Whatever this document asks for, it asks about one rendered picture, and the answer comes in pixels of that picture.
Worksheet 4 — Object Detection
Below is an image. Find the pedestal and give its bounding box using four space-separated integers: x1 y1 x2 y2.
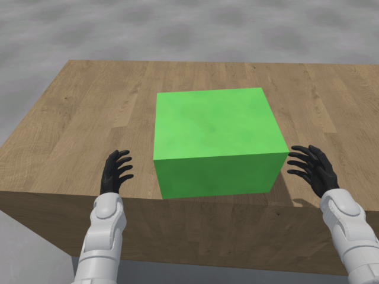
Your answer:
0 60 379 276

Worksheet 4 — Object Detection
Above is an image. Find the robot left forearm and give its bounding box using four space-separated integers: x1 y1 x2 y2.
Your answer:
71 192 127 284

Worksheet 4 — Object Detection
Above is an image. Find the left robot hand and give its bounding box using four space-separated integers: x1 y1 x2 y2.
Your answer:
100 150 134 195

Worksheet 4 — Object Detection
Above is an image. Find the robot right forearm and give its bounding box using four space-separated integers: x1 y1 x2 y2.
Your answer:
319 189 379 284

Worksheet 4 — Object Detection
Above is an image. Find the carton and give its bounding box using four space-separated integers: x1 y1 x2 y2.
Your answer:
153 88 289 199

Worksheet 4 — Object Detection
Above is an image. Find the right robot hand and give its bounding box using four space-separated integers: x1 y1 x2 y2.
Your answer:
287 145 340 198

